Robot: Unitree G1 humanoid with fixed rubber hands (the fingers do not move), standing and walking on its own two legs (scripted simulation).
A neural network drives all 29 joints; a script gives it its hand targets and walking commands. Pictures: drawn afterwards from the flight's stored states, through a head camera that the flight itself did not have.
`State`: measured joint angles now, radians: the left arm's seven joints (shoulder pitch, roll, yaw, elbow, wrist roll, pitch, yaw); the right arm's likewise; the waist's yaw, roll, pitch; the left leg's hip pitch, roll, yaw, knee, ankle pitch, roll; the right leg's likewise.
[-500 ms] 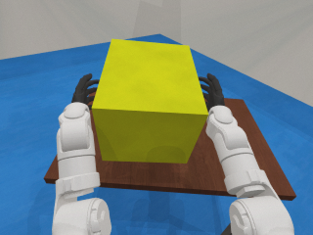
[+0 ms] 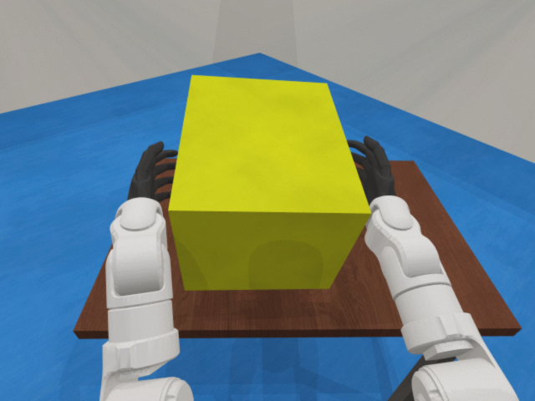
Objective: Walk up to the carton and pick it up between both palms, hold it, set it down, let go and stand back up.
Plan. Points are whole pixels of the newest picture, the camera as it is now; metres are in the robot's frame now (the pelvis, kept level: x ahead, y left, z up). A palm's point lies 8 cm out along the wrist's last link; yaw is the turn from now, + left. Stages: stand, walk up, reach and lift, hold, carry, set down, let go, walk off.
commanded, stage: hold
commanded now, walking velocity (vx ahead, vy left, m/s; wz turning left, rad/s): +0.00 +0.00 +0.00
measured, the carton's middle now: (259, 181) +0.43 +0.00 +0.15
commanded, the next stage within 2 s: none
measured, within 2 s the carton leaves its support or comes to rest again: neither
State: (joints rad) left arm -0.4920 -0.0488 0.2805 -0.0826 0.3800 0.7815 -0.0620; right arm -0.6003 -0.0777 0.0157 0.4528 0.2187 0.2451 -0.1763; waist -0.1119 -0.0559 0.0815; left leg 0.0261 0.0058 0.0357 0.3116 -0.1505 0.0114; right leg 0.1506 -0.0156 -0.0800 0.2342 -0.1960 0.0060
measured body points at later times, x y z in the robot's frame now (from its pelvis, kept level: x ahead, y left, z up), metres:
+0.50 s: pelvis -0.02 -0.02 +0.00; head -0.06 +0.02 +0.45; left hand +0.36 +0.17 +0.20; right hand +0.37 -0.15 +0.21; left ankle +0.03 +0.11 -0.75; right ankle -0.03 -0.12 -0.75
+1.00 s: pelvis -0.01 -0.01 +0.00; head -0.06 +0.00 +0.45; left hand +0.34 +0.16 +0.20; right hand +0.35 -0.17 +0.19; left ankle +0.03 +0.11 -0.75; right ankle -0.03 -0.12 -0.75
